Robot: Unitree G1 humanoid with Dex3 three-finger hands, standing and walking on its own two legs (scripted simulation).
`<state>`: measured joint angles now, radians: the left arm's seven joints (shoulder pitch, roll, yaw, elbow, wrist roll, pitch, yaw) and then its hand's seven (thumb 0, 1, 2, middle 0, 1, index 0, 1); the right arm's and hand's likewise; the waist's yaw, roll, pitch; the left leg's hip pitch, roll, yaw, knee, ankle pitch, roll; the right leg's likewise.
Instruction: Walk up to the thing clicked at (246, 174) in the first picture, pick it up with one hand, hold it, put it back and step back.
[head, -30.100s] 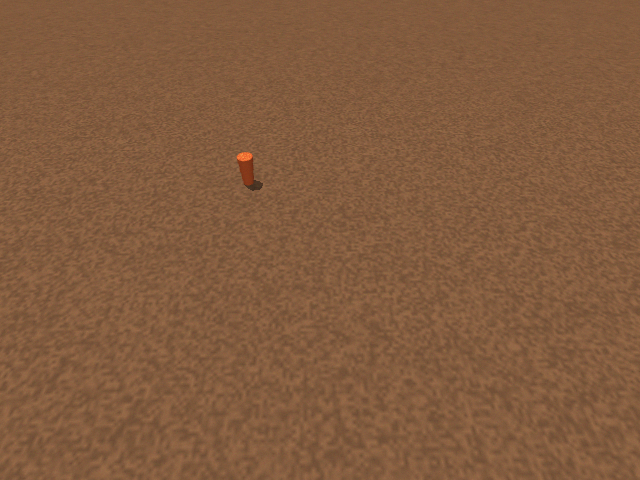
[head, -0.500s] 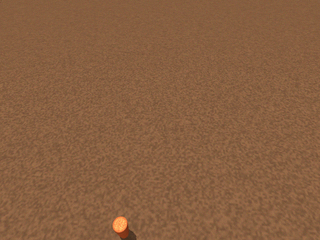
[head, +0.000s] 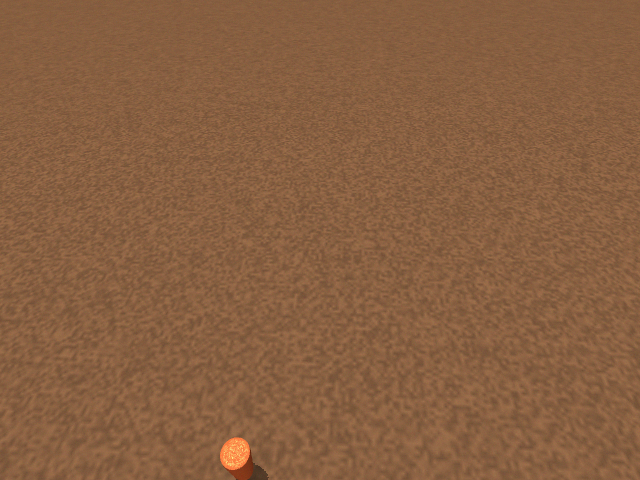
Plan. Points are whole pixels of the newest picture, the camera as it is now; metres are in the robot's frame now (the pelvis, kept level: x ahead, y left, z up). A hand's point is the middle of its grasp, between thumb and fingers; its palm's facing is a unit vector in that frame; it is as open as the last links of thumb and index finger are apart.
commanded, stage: stand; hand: left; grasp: from the side
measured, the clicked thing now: (239, 462) +0.37 +0.23 -0.70
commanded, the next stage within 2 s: step back in 0.56 s
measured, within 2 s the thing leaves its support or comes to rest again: neither
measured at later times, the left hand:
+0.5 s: hand out of the picture +0.07 +0.25 -0.16, palm faces -0.03 -0.94 -0.34, open 7.4 cm
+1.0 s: hand out of the picture +0.09 +0.31 -0.18, palm faces -0.06 -0.93 -0.37, open 7.4 cm
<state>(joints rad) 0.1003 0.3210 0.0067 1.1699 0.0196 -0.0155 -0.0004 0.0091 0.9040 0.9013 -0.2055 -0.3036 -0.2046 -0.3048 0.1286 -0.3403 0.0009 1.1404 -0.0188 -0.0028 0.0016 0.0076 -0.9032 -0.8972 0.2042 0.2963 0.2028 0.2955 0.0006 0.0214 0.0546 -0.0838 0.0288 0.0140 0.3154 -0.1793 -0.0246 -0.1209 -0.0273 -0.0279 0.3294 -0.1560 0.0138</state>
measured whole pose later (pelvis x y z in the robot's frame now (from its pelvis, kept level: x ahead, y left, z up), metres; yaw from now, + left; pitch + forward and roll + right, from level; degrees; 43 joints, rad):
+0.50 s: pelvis +0.01 +0.00 +0.00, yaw +0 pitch -2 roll +0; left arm 0.11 0.33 0.00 1.16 0.02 -0.01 0.00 0.01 0.90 0.90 -0.21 -0.30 -0.20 -0.30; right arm 0.13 -0.34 0.00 1.14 -0.02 0.00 0.01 0.01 -0.90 -0.90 0.20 0.30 0.20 0.30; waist 0.00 0.01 0.05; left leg -0.08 0.03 0.02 0.31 -0.19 -0.02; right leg -0.12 -0.03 -0.02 0.33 -0.16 0.02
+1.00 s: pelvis -0.06 +0.05 -0.02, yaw -1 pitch -1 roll -1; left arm 0.02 0.42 0.05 0.90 0.01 0.06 0.03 0.01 0.91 0.90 -0.20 -0.30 -0.20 -0.30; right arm 0.16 -0.36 -0.05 0.93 -0.03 0.04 0.00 0.01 -0.90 -0.90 0.21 0.30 0.20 0.30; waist -0.03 -0.06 0.19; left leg -0.29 -0.02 0.00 0.62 -0.31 0.05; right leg -0.50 0.11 0.17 1.12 -0.51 -0.02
